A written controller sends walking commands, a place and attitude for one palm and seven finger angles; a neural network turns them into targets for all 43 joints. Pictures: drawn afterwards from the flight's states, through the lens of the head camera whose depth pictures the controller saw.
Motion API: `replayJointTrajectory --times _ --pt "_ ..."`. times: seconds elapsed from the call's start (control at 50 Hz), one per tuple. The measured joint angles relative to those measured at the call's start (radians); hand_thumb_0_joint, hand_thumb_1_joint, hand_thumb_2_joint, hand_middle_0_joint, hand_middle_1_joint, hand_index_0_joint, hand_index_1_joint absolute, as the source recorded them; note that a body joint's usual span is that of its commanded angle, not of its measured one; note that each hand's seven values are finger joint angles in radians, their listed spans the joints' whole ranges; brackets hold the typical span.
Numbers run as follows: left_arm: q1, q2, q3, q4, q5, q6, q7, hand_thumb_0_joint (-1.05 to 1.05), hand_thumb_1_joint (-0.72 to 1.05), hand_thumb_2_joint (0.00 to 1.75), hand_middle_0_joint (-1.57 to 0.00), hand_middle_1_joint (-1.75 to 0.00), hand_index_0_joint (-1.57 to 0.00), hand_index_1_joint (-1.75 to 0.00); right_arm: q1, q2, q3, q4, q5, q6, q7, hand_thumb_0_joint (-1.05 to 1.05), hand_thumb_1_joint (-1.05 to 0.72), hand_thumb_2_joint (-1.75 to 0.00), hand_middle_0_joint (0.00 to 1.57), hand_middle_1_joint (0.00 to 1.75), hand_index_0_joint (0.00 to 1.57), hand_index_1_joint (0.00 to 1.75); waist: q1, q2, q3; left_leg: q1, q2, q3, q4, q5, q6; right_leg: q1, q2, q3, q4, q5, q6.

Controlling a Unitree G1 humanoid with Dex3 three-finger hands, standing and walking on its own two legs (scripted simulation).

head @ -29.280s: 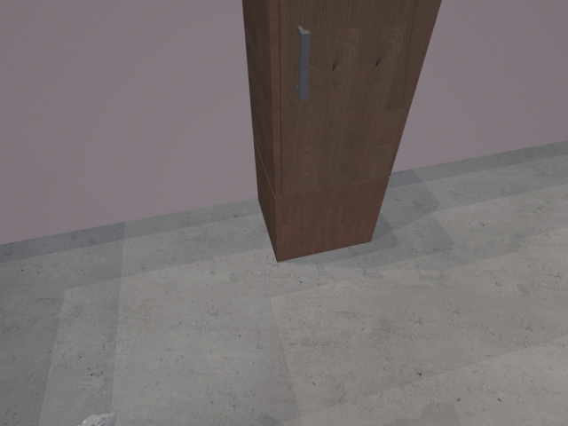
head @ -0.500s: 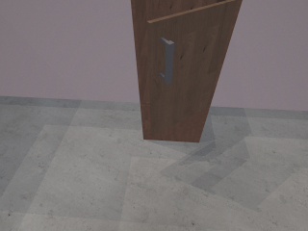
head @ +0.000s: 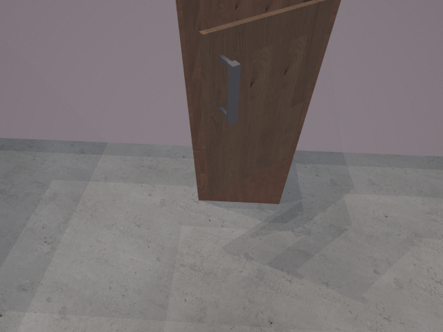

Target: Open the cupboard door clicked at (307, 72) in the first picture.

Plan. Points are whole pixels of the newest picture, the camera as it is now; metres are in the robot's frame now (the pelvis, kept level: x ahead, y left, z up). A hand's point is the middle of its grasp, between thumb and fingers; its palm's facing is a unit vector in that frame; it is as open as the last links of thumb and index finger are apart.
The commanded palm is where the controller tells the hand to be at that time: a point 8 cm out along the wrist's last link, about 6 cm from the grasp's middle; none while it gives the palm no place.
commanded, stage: look to check the result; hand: left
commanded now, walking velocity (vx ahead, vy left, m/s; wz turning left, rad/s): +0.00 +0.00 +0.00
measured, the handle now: (227, 91) +0.61 +0.02 +0.11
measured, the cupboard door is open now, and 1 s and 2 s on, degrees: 37 37 37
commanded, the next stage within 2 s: walk to a spot facing it in 0.34 s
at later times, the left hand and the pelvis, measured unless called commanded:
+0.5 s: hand out of the picture +0.04 +0.20 -0.17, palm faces +0.02 -0.96 -0.27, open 7.4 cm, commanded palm none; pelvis +0.01 -0.01 +0.00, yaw +0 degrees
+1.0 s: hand out of the picture +0.10 +0.18 -0.17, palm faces -0.17 -0.95 -0.25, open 7.4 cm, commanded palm none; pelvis -0.01 -0.01 -0.01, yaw -14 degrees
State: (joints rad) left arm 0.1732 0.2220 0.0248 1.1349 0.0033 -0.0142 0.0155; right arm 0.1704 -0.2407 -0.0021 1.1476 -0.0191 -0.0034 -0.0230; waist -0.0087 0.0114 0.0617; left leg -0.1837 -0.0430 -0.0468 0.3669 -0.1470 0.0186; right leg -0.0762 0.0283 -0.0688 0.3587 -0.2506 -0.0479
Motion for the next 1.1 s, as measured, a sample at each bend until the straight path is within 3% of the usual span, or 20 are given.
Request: replayJointTrajectory --times 0.48,0.6,0.82,0.94,1.0,1.06,1.1 --pt "0.017 0.004 -0.005 0.014 -0.001 0.001 0.003 0.01 0.90 0.90 -0.20 -0.30 -0.20 -0.30 -0.028 -0.006 0.006 0.002 0.003 0.003 -0.001 0.01 -0.91 -0.90 0.20 0.30 0.20 0.30 0.011 0.003 0.006 0.026 0.009 0.000 -0.015 -0.014 -0.011 0.032 0.010 0.003 -0.030 -0.004 -0.010" --pt "0.030 -0.011 0.005 -0.005 0.000 0.017 0.009 0.01 0.90 0.90 -0.20 -0.30 -0.20 -0.30 -0.026 0.007 -0.001 -0.013 0.002 0.012 -0.014 0.00 -0.91 -0.90 0.20 0.30 0.20 0.30 0.020 0.005 0.002 0.011 0.028 0.028 0.022 -0.039 -0.016 0.010 0.025 0.032 -0.004 -0.011 -0.014" --pt "0.057 -0.029 0.040 -0.070 0.007 0.065 -0.008 0.01 0.90 0.90 -0.20 -0.30 -0.20 -0.30 0.026 0.052 -0.032 -0.091 -0.001 0.034 -0.024 0.00 -0.91 -0.90 0.20 0.30 0.20 0.30 0.013 -0.017 0.025 -0.059 0.069 0.119 0.178 -0.133 -0.011 -0.098 0.057 0.119 0.170 -0.075 -0.014" --pt "0.014 -0.022 0.059 -0.121 0.011 0.084 -0.027 0.01 0.90 0.90 -0.20 -0.30 -0.20 -0.30 0.049 0.049 -0.035 -0.127 -0.014 0.020 -0.026 0.00 -0.91 -0.90 0.20 0.30 0.20 0.30 0.019 -0.012 0.055 -0.054 0.089 0.191 0.154 -0.115 -0.006 -0.271 0.006 0.075 0.532 -0.248 0.040" --pt "-0.002 -0.021 0.061 -0.150 0.011 0.080 -0.035 0.01 0.90 0.90 -0.20 -0.30 -0.20 -0.30 0.056 0.037 -0.039 -0.131 -0.018 0.025 -0.020 0.01 -0.91 -0.90 0.20 0.30 0.20 0.30 0.017 0.015 0.058 -0.055 0.121 0.208 0.156 -0.112 -0.023 -0.266 -0.025 0.045 0.479 -0.239 0.049" --pt "0.004 -0.006 0.061 -0.182 0.014 0.059 -0.039 0.01 0.90 0.90 -0.20 -0.30 -0.20 -0.30 0.063 0.028 -0.045 -0.144 -0.011 0.035 -0.011 0.01 -0.90 -0.90 0.20 0.30 0.20 0.30 0.017 0.021 0.044 -0.093 0.153 0.225 0.235 -0.150 -0.047 -0.201 -0.046 0.044 0.265 -0.089 0.034" --pt "-0.003 -0.005 0.060 -0.185 0.017 0.047 -0.029 0.01 0.90 0.90 -0.20 -0.30 -0.20 -0.30 0.042 0.015 -0.056 -0.149 -0.004 0.053 -0.003 0.01 -0.91 -0.90 0.20 0.30 0.20 0.30 0.014 0.031 0.055 -0.164 0.149 0.171 0.412 -0.297 -0.058 -0.222 -0.027 0.051 0.287 -0.072 0.012"
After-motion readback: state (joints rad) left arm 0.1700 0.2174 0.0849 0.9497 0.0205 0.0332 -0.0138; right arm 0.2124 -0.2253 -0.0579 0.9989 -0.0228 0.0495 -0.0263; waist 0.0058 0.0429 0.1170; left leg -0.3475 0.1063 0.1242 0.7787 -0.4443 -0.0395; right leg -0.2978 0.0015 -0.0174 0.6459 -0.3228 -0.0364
